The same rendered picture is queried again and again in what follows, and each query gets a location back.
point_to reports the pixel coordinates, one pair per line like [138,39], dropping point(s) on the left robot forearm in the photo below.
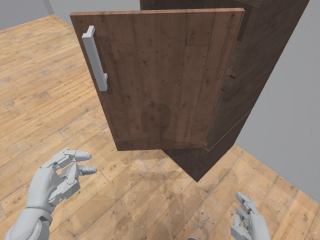
[32,224]

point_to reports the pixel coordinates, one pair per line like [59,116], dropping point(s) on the robot right hand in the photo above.
[254,224]

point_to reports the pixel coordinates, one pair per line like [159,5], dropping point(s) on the robot left hand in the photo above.
[47,189]

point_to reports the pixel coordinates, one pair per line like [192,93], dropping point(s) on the cupboard door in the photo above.
[165,70]

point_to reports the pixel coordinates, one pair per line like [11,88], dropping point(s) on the handle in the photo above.
[90,46]

